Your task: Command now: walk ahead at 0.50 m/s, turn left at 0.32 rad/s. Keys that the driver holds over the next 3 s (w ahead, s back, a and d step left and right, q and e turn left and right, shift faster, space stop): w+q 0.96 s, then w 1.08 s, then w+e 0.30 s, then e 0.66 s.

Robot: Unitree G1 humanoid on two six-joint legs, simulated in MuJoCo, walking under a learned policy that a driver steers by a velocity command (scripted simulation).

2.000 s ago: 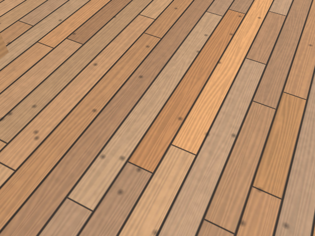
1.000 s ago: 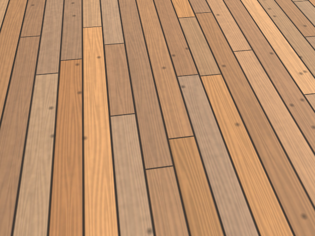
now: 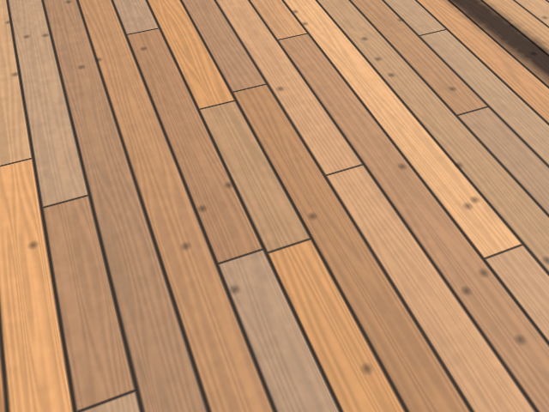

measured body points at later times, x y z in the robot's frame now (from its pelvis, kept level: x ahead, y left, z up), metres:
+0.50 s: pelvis +0.28 -0.03 +0.00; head +0.30 -0.04 +0.45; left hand +0.34 +0.26 -0.09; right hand +0.44 -0.29 -0.11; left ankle +0.19 +0.09 -0.65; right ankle +0.33 -0.14 -0.73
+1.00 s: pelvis +0.50 +0.12 +0.00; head +0.53 +0.15 +0.45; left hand +0.45 +0.43 -0.11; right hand +0.76 -0.03 -0.09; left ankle +0.50 +0.20 -0.73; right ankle +0.55 -0.05 -0.65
